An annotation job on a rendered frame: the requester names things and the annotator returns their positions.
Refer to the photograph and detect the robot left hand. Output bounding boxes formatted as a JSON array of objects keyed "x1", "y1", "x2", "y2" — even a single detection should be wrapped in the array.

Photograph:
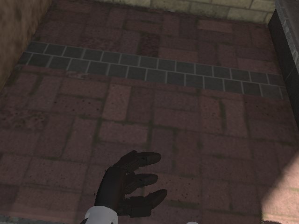
[{"x1": 94, "y1": 150, "x2": 167, "y2": 218}]

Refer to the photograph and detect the robot left forearm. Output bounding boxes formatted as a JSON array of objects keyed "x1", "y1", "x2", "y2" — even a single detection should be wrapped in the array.
[{"x1": 80, "y1": 205, "x2": 119, "y2": 224}]

